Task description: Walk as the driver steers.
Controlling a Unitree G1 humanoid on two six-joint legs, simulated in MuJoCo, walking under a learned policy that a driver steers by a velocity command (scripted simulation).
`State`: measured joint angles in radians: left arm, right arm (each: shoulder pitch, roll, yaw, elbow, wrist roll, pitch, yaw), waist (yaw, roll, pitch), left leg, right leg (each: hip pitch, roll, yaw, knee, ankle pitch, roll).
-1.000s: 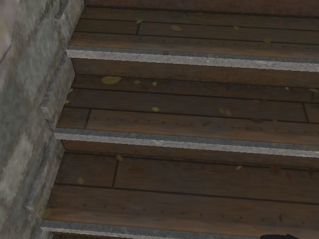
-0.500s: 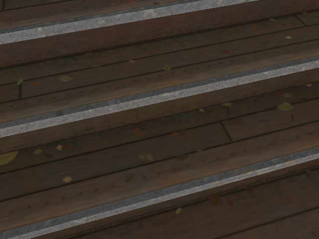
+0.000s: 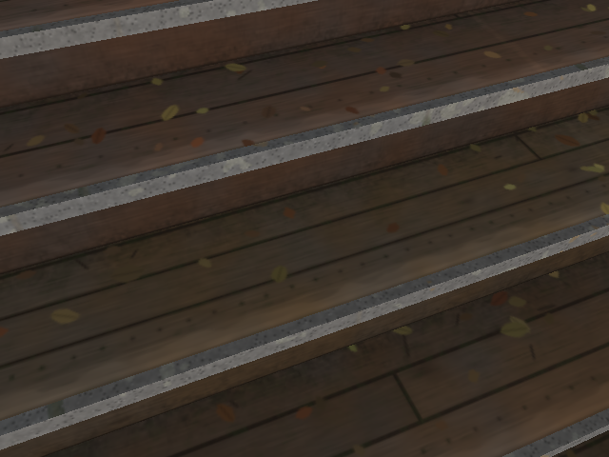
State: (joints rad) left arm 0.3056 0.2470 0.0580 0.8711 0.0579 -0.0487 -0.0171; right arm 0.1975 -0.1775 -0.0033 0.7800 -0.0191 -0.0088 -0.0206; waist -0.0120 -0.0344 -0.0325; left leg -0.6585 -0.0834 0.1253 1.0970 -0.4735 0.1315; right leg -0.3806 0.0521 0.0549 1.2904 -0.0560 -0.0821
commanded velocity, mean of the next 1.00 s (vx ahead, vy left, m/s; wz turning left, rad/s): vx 0.50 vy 0.00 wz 0.51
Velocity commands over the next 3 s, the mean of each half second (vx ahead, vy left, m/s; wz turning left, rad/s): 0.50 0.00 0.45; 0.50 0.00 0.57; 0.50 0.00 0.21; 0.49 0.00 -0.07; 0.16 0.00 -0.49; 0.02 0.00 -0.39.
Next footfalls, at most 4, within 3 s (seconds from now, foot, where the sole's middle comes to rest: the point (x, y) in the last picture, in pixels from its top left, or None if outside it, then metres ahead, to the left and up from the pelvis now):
0.42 right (353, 438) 0.48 -0.07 -0.53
0.94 left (175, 299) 0.67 0.25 -0.38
1.44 right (162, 122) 0.99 0.30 -0.22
1.92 left None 1.14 0.65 -0.07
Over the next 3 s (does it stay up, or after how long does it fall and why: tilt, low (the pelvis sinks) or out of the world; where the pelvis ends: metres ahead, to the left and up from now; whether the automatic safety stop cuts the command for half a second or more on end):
stays up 1.42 0.56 0.85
